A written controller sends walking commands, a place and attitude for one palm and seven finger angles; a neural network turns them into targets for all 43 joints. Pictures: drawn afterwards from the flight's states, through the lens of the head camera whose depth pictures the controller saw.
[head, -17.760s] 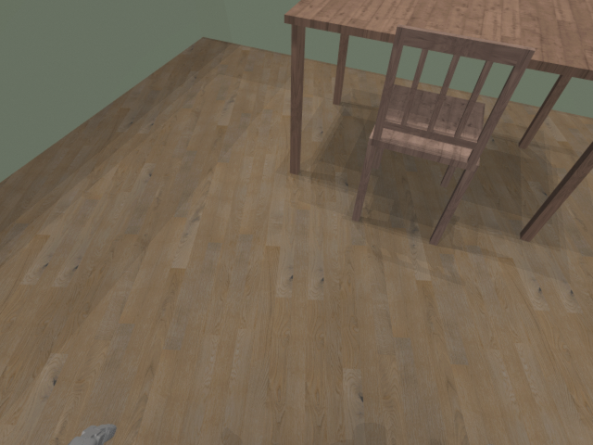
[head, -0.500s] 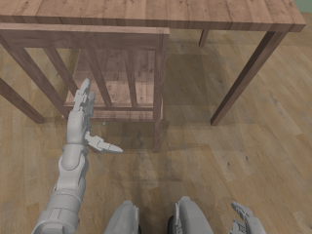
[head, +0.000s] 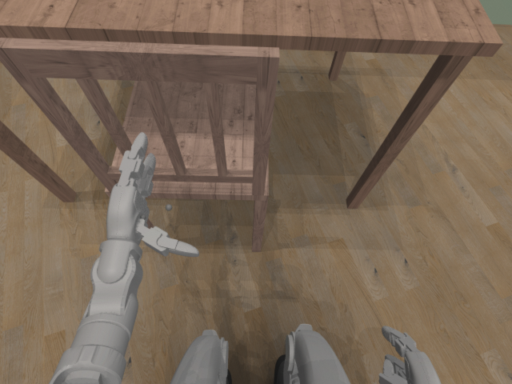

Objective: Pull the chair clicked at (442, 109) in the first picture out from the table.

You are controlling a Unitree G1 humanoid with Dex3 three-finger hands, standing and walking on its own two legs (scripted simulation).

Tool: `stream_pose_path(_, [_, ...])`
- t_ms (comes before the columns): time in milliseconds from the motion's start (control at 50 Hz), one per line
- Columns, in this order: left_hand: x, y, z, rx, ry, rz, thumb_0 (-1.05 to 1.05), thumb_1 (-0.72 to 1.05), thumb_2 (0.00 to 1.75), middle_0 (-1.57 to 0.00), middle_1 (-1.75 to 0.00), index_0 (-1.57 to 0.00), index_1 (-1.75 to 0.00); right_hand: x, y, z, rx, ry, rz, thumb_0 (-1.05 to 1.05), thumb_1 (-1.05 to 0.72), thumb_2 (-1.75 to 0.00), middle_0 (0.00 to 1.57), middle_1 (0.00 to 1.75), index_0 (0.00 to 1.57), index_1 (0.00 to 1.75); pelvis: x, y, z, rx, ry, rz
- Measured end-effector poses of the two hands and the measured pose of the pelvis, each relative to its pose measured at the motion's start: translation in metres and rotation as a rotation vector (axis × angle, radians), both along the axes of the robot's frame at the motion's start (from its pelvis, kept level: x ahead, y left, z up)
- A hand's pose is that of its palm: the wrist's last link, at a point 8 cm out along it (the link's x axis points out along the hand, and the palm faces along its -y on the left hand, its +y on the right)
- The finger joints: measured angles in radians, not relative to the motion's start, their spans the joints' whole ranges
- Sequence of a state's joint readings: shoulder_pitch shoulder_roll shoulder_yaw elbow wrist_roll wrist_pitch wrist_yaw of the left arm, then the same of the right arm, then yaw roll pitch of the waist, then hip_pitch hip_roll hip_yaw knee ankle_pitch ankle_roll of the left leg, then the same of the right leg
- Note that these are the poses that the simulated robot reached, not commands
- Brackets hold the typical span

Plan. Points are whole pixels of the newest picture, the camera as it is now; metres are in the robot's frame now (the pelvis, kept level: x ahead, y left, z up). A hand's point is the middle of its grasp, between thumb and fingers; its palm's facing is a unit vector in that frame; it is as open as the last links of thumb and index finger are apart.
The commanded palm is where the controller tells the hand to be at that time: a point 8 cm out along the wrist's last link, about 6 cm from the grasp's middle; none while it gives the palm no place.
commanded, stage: push the fingers through the gap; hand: left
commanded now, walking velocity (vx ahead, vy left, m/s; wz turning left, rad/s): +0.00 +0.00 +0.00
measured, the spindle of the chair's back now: (167, 133) +0.52 +0.17 +0.01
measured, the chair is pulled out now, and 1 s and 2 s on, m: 0.00 0.00 0.00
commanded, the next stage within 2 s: hook a spindle and tug to test in 1.70 s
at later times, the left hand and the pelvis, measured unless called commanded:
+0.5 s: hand (174, 188) +0.40 +0.14 +0.02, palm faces -0.01 -1.00 -0.03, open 16.9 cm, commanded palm +0.38 +0.19 +0.02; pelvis +0.00 +0.00 +0.00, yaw +0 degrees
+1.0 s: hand (178, 161) +0.45 +0.13 +0.02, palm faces +0.01 -1.00 -0.03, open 16.9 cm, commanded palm +0.43 +0.18 +0.02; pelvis +0.00 +0.00 +0.00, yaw -1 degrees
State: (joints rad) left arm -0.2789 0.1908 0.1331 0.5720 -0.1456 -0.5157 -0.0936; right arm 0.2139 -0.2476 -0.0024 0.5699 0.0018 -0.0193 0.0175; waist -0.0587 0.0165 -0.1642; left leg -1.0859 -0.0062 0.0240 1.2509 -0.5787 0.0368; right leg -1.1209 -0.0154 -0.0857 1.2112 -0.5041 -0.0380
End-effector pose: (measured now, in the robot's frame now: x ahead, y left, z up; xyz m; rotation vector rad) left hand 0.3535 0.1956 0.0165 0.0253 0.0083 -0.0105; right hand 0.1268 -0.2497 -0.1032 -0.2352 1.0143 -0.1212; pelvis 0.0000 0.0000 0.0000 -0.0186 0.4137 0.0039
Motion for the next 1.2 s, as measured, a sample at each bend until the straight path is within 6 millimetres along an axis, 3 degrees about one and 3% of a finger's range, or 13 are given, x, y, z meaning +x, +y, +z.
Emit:
stream_pose_path(160, [-0.004,0.004,-0.001,0.006,-0.005,0.016,-0.01,-0.50,0.30,-0.06,-0.08,-0.06,-0.08,0.001,0.003,0.000,0.001,-0.001,0.009,0.01,-0.91,-0.90,0.20,0.30,0.20,0.30,0.000,0.000,0.000,-0.001,-0.002,0.002])
stream_pose_path(320, [0.017,0.004,0.003,0.006,-0.026,0.001,-0.01,-0.50,0.30,-0.06,-0.08,-0.06,-0.08,-0.004,0.004,-0.007,-0.005,0.019,0.002,0.00,-0.91,-0.90,0.20,0.30,0.20,0.30,-0.001,0.002,-0.004,-0.007,0.008,0.008])
stream_pose_path(540, [0.033,-0.006,0.005,0.008,-0.013,0.009,-0.01,-0.50,0.30,-0.06,-0.08,-0.06,-0.08,-0.025,0.004,-0.007,0.006,0.074,-0.031,0.00,-0.91,-0.90,0.20,0.30,0.20,0.30,0.000,0.004,-0.001,-0.002,0.014,-0.005])
stream_pose_path(1200, [0.099,-0.010,0.006,0.014,-0.022,0.028,-0.01,-0.50,0.30,-0.06,-0.08,-0.06,-0.08,-0.083,-0.006,-0.016,-0.016,0.247,-0.096,0.00,-0.91,-0.90,0.20,0.30,0.20,0.30,-0.004,0.002,-0.008,-0.006,0.056,-0.011])
